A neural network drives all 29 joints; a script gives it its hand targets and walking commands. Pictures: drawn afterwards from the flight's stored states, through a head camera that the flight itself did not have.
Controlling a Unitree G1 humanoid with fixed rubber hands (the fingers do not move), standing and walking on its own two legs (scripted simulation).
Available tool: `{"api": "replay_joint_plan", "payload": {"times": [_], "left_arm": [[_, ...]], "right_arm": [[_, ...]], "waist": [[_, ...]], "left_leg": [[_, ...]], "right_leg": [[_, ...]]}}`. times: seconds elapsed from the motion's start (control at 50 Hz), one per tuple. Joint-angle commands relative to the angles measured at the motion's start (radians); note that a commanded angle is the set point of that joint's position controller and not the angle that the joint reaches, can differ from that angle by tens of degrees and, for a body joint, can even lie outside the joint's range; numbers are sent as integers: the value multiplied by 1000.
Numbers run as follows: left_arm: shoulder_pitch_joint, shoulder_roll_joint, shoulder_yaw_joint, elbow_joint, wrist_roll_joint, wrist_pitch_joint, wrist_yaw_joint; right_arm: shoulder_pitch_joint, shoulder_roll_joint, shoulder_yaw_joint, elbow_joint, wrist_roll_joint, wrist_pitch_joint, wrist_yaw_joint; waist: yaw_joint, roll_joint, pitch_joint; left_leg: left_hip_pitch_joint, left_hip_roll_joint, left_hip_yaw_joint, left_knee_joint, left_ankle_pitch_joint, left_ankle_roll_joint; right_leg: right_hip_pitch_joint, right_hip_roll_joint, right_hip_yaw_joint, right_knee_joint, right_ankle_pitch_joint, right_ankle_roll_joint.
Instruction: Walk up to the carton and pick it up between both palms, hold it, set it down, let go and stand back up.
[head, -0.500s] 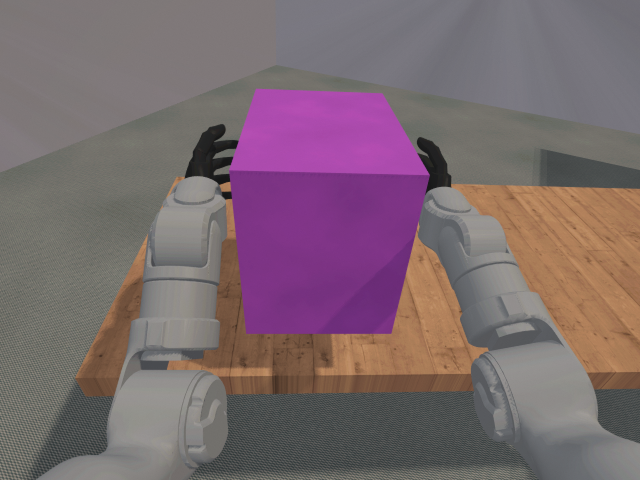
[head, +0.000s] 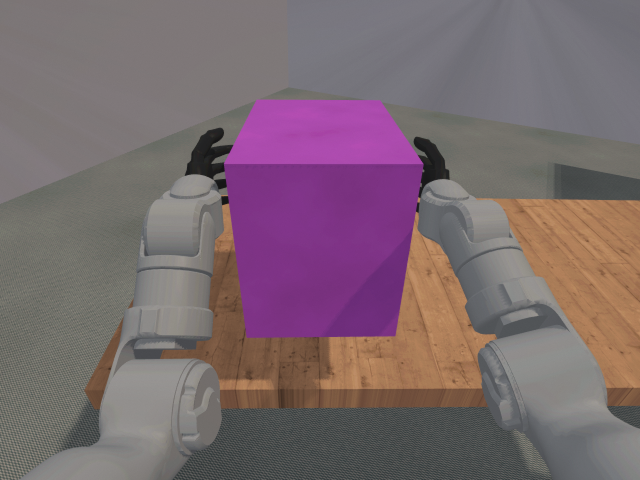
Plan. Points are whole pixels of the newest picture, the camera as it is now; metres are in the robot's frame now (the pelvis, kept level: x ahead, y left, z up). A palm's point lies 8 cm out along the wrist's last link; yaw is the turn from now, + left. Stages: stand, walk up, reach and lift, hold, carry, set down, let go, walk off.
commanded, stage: hold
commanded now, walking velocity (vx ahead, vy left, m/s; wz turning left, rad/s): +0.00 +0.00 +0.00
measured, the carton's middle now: (319, 207) +0.42 +0.00 +0.21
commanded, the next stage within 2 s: none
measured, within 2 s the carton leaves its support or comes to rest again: neither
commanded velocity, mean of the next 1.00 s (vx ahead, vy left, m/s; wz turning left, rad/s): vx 0.00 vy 0.00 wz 0.00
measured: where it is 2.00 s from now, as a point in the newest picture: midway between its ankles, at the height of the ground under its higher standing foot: outside the picture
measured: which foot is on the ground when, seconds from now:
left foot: down 0.00-1.00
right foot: down 0.00-1.00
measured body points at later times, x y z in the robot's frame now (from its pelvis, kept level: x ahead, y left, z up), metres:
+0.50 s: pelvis +0.00 +0.01 +0.00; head -0.09 +0.02 +0.44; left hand +0.38 +0.15 +0.27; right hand +0.40 -0.13 +0.27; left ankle +0.04 +0.13 -0.74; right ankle -0.02 -0.10 -0.74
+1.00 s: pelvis +0.00 +0.01 +0.00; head -0.09 +0.02 +0.44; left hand +0.38 +0.16 +0.28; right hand +0.40 -0.12 +0.28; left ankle +0.04 +0.13 -0.74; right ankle -0.02 -0.10 -0.74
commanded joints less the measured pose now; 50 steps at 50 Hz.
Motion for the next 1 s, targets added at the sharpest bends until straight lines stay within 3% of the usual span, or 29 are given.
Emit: {"api": "replay_joint_plan", "payload": {"times": [0.0,0.16,0.18,0.2,0.28,0.38,0.44,0.5,0.64,0.7,0.76,0.8,0.82,0.86,0.88,0.94,0.96,0.98], "left_arm": [[-925,-648,-446,-95,-175,-113,-87],[-988,-672,-444,-89,-199,-120,-89],[-947,-669,-419,-36,-182,-111,-92],[-986,-691,-452,-85,-202,-116,-90],[-982,-669,-411,-43,-186,-115,-84],[-1043,-669,-383,17,-180,-122,-73],[-1062,-675,-375,38,-184,-131,-69],[-1103,-704,-418,-25,-216,-139,-56],[-996,-687,-373,39,-202,-120,-63],[-1014,-722,-434,-43,-229,-111,-59],[-1037,-715,-440,-51,-238,-101,-57],[-1028,-681,-400,-2,-217,-95,-62],[-1050,-680,-398,-16,-218,-99,-61],[-1089,-685,-401,8,-222,-103,-57],[-1104,-675,-380,35,-218,-105,-55],[-1128,-701,-391,53,-234,-117,-47],[-1125,-693,-366,71,-225,-117,-46],[-1115,-707,-377,74,-233,-116,-47]], "right_arm": [[-1095,891,218,-497,176,-26,126],[-1118,891,193,-476,196,-4,119],[-1119,877,188,-473,193,-2,118],[-1147,879,185,-502,196,-11,121],[-1165,897,199,-483,201,1,122],[-1172,877,138,-369,181,11,143],[-1188,880,126,-343,175,12,151],[-1217,882,129,-396,197,-2,156],[-1195,855,142,-413,208,11,140],[-1238,863,178,-505,247,1,135],[-1223,851,161,-485,244,17,135],[-1211,848,147,-440,228,31,135],[-1206,857,137,-422,217,36,136],[-1222,852,107,-386,207,40,142],[-1248,864,100,-375,202,43,146],[-1281,859,80,-379,193,33,154],[-1303,867,87,-385,198,31,154],[-1305,856,83,-393,199,26,153]], "waist": [[-8,-45,-428],[-29,-1,-476],[-20,-6,-447],[-33,10,-505],[1,-18,-484],[3,-10,-409],[2,-10,-433],[-3,32,-536],[4,-16,-486],[2,29,-574],[-12,31,-544],[8,-2,-467],[1,-14,-465],[0,3,-442],[15,-14,-435],[5,9,-486],[24,-3,-495],[16,10,-521]], "left_leg": [[287,-69,-33,6,301,10],[276,-74,-39,16,296,-6],[271,-74,-40,14,294,-4],[281,-74,-44,23,313,-14],[271,-73,-40,19,301,-2],[236,-58,-45,-12,217,-2],[250,-57,-45,-8,222,-2],[279,-56,-54,24,301,-23],[266,-66,-50,25,318,-11],[306,-67,-58,55,407,-32],[305,-65,-55,46,371,-35],[258,-65,-46,17,287,-19],[249,-63,-45,5,260,-14],[223,-56,-50,-11,205,-14],[213,-55,-49,-14,176,-4],[218,-49,-56,-7,193,-10],[223,-52,-52,2,211,-8],[232,-53,-53,10,228,-14]], "right_leg": [[-39,48,66,-65,322,104],[-32,41,77,-63,324,103],[-34,42,77,-67,320,102],[-25,44,73,-58,330,100],[-39,48,73,-61,300,103],[-96,49,73,-78,169,87],[-106,53,74,-77,169,88],[-90,63,68,-59,227,80],[-66,61,80,-65,290,92],[-44,71,74,-49,349,87],[-67,73,72,-58,306,86],[-76,66,76,-73,238,91],[-83,63,79,-74,219,93],[-106,61,79,-79,155,83],[-116,60,78,-84,125,85],[-115,63,80,-74,147,78],[-111,63,80,-74,160,79],[-103,64,83,-71,183,77]]}}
